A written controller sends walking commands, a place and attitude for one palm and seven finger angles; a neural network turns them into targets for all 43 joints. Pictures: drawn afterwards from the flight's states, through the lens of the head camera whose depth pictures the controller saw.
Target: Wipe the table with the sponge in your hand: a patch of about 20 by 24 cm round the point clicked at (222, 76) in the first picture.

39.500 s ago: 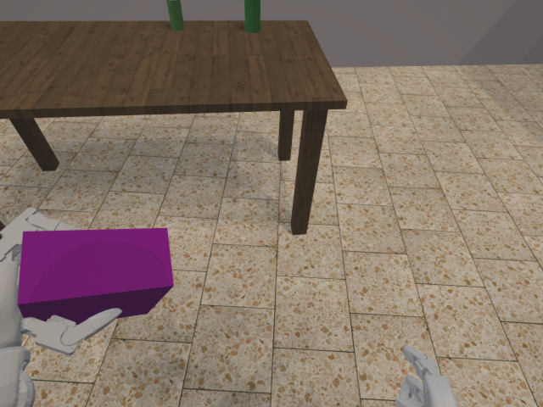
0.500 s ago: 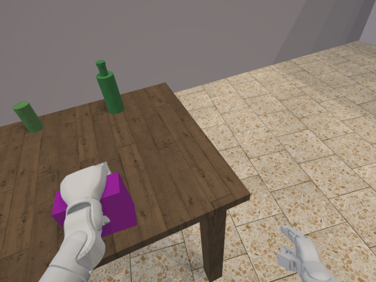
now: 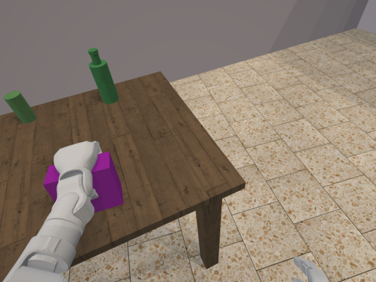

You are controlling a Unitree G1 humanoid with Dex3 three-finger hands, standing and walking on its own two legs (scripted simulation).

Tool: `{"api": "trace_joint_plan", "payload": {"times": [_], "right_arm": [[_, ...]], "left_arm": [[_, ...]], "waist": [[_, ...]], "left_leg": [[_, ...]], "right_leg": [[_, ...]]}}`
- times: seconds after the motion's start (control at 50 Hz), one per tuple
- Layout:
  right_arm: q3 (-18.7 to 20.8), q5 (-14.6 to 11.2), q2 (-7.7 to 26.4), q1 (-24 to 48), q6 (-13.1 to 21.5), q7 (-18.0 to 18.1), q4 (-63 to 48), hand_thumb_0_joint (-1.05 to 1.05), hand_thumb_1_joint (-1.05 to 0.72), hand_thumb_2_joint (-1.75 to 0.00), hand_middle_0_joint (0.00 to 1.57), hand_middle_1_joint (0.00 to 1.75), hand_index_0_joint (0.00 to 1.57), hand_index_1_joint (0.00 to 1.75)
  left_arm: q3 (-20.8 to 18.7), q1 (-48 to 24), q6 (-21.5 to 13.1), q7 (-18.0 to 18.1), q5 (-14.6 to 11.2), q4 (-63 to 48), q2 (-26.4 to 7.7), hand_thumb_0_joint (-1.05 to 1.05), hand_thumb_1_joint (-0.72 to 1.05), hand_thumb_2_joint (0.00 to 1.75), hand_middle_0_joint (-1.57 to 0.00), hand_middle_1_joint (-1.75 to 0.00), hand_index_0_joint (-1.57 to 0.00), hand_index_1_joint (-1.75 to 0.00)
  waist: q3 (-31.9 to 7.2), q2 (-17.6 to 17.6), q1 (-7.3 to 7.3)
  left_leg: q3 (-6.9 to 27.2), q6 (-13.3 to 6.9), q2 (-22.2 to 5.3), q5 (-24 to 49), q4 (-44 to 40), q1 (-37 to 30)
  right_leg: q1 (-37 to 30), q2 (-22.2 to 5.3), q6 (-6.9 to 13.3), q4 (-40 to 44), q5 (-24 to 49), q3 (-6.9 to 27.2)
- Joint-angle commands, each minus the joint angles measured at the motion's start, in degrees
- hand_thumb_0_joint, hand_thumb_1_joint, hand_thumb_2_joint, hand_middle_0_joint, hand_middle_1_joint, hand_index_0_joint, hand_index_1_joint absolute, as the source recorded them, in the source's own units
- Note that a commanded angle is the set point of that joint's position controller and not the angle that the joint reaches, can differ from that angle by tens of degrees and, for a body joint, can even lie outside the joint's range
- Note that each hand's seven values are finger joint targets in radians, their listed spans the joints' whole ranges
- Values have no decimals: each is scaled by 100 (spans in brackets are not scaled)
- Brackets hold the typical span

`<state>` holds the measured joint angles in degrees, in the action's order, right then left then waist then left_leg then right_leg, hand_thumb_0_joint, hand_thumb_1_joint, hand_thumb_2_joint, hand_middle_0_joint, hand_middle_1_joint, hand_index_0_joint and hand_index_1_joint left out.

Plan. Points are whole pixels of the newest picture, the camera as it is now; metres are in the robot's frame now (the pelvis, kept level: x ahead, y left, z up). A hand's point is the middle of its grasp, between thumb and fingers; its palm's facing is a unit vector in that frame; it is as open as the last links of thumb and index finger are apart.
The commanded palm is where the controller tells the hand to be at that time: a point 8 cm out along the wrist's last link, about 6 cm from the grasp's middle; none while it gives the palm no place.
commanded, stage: wipe forward along the middle lane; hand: left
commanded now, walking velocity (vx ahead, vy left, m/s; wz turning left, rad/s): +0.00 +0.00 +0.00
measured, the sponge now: (90, 191) +0.33 +0.28 +0.00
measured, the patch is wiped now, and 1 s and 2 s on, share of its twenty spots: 1.00 1.00 1.00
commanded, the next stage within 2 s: slide back across to the first lane in 0.96 s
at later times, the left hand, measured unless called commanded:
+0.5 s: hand (82, 158) +0.39 +0.30 +0.06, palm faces -0.12 -0.02 -0.99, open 10.5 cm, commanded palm +0.37 +0.31 +0.09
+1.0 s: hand (79, 146) +0.43 +0.33 +0.06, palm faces -0.13 -0.02 -0.99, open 10.5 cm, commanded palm +0.42 +0.34 +0.09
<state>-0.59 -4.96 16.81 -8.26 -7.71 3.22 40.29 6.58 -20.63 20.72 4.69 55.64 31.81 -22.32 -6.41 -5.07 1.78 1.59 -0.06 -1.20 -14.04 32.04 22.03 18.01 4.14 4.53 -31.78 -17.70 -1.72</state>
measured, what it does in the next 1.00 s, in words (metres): stands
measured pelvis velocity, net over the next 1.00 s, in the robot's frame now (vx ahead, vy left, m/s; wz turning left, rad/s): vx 0.00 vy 0.01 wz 0.00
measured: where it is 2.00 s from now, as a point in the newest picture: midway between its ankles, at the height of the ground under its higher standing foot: outside the picture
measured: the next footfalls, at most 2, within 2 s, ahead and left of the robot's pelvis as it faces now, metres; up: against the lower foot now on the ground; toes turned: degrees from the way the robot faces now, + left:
none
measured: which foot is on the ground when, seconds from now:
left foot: down 0.00-1.00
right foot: down 0.00-1.00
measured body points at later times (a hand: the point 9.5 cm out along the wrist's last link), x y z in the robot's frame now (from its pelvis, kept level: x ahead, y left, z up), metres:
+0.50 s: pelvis -0.01 -0.01 -0.01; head +0.02 -0.03 +0.44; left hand +0.39 +0.30 +0.12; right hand +0.11 -0.27 -0.14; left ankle +0.03 +0.14 -0.73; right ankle -0.02 -0.07 -0.73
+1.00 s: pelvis +0.00 +0.01 -0.01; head +0.05 +0.00 +0.44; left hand +0.43 +0.33 +0.12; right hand +0.08 -0.26 -0.14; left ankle +0.03 +0.14 -0.73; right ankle -0.02 -0.07 -0.73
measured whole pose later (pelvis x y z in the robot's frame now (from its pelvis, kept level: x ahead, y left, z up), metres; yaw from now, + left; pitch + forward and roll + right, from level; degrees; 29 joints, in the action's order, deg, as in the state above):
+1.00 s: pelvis +0.00 +0.01 -0.01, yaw +0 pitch +12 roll -2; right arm 0.2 -4.7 17.3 -14.0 -8.8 1.5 41.1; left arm -0.7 -43.6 9.7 7.4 58.9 61.6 -32.9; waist -7.9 -3.8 -3.7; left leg 2.6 -0.4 -1.8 -15.8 38.0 34.6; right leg 28.9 4.9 3.7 -34.2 -17.8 -2.4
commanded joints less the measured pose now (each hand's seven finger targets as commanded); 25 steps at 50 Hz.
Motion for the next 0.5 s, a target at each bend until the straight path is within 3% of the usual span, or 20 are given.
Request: {"api": "trace_joint_plan", "payload": {"times": [0.0, 0.06, 0.08, 0.1, 0.12, 0.16, 0.18, 0.2, 0.22, 0.28, 0.3, 0.36, 0.48], "right_arm": [[237, 3, 658, 728, 247, 8, -870, 0, -90, -90, 20, 30, 20, 30], [247, -7, 686, 614, 264, 11, -779, 0, -90, -90, 20, 30, 20, 30], [244, 2, 690, 638, 256, 27, -801, 0, -90, -90, 20, 30, 20, 30], [259, 2, 699, 550, 248, 35, -738, 0, -90, -90, 20, 30, 20, 30], [270, 0, 674, 499, 256, 31, -745, 0, -90, -90, 20, 30, 20, 30], [260, -10, 703, 430, 249, 23, -679, 0, -90, -90, 20, 30, 20, 30], [256, -9, 688, 443, 230, 24, -703, 0, -90, -90, 20, 30, 20, 30], [259, -11, 679, 376, 225, 23, -702, 0, -90, -90, 20, 30, 20, 30], [260, -18, 694, 338, 222, 17, -672, 0, -90, -90, 20, 30, 20, 30], [248, -21, 695, 295, 190, 9, -699, 0, -90, -90, 20, 30, 20, 30], [256, -18, 706, 197, 190, 5, -666, 0, -90, -90, 20, 30, 20, 30], [262, -10, 744, 72, 189, -12, -626, 0, -90, -90, 20, 30, 20, 30], [280, -24, 751, -126, 169, -44, -619, 0, -90, -90, 20, 30, 20, 30]], "left_arm": [[-395, -1218, -72, 320, 215, 254, -1262, 0, 10, 130, -120, -160, -120, -160], [-460, -1598, -163, 398, 242, 580, -1447, 0, 10, 130, -120, -160, -120, -160], [-701, -1640, -200, 406, 225, 565, -1713, 0, 10, 130, -120, -160, -120, -160], [-599, -1848, -254, 435, 289, 680, -1692, 0, 10, 130, -120, -160, -120, -160], [-491, -1845, -281, 442, 278, 811, -1555, 0, 10, 130, -120, -160, -120, -160], [-566, -2088, -324, 443, 332, 1007, -1772, 0, 10, 130, -120, -160, -120, -160], [-714, -2148, -354, 439, 306, 1001, -1911, 0, 10, 130, -120, -160, -120, -160], [-536, -2205, -375, 444, 293, 1095, -1767, 0, 10, 130, -120, -160, -120, -160], [-579, -2354, -403, 450, 301, 1194, -1864, 0, 10, 130, -120, -160, -120, -160], [-706, -2467, -467, 414, 272, 1337, -2032, 0, 10, 130, -120, -160, -120, -160], [-576, -2585, -505, 419, 312, 1511, -1950, 0, 10, 130, -120, -160, -120, -160], [-616, -2842, -599, 428, 387, 1715, -2105, 0, 10, 130, -120, -160, -120, -160], [-740, -3136, -821, 452, 397, 1914, -2297, 0, 10, 130, -120, -160, -120, -160]], "waist": [[-444, 1074, -39], [-302, 1226, -122], [-370, 1149, -30], [-422, 1142, -134], [-396, 1173, -139], [-442, 1032, -166], [-549, 849, -95], [-593, 848, -155], [-595, 824, -189], [-803, 730, -153], [-747, 845, -250], [-704, 874, -327], [-977, 768, -344]], "left_leg": [[-169, -307, 366, 180, -118, 29], [-168, -315, 357, -38, -55, 211], [-122, -308, 361, -75, -106, 264], [-161, -325, 355, -56, -32, 259], [-184, -331, 365, -107, -7, 293], [-166, -325, 346, -112, 34, 342], [-114, -314, 342, -86, -27, 380], [-160, -336, 345, -104, 26, 350], [-156, -334, 334, -118, 50, 369], [-116, -326, 326, 6, 59, 455], [-140, -351, 318, 5, 110, 468], [-148, -361, 307, -29, 184, 573], [-102, -361, 283, 139, 220, 712]], "right_leg": [[-66, -244, -208, 756, 946, 551], [129, -272, -246, 797, 634, 586], [83, -256, -217, 829, 528, 686], [115, -272, -239, 758, 528, 616], [161, -290, -260, 786, 486, 609], [202, -296, -244, 756, 479, 627], [148, -271, -207, 741, 477, 658], [131, -294, -242, 729, 451, 610], [177, -297, -239, 742, 442, 621], [46, -292, -219, 690, 719, 660], [91, -301, -250, 658, 773, 610], [190, -313, -269, 675, 814, 639], [125, -291, -246, 545, 1178, 594]]}}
